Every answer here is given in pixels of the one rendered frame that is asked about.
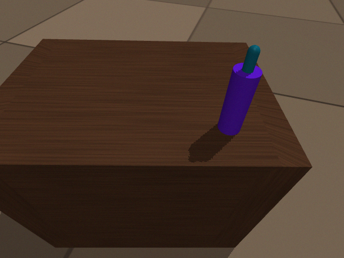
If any bottle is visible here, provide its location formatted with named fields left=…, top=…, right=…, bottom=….
left=218, top=45, right=262, bottom=135

